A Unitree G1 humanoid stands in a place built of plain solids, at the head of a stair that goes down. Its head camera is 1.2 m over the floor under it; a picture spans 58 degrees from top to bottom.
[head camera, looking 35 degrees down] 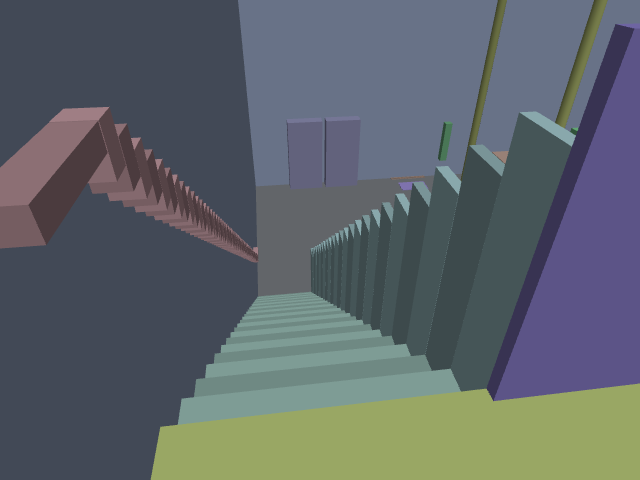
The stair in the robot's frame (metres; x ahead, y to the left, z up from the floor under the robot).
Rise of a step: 0.18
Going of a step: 0.23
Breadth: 1.03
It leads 7 degrees to the left of straight ahead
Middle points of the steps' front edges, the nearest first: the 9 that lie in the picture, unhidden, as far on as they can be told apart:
0.81 -0.03 0.00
1.03 0.00 -0.18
1.26 0.03 -0.36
1.48 0.06 -0.55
1.71 0.09 -0.73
1.93 0.12 -0.91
2.15 0.15 -1.10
2.38 0.17 -1.28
2.60 0.20 -1.46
